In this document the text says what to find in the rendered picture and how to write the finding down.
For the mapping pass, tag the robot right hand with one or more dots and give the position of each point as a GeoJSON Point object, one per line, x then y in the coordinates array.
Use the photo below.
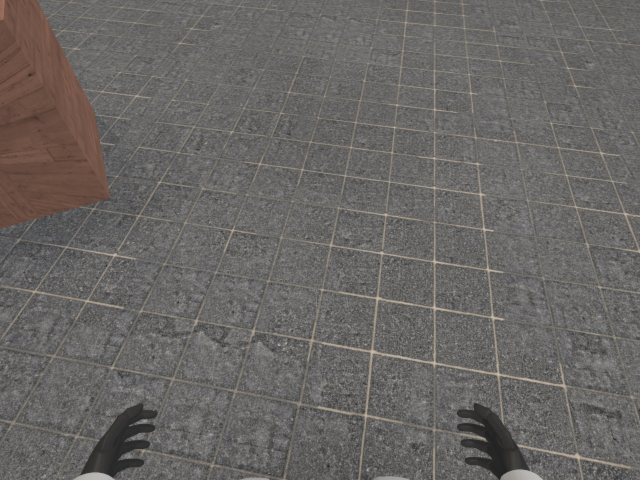
{"type": "Point", "coordinates": [500, 446]}

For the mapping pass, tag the pedestal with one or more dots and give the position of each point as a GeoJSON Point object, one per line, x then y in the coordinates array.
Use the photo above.
{"type": "Point", "coordinates": [50, 153]}

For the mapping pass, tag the robot left hand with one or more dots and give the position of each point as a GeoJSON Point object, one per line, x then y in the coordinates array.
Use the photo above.
{"type": "Point", "coordinates": [104, 457]}

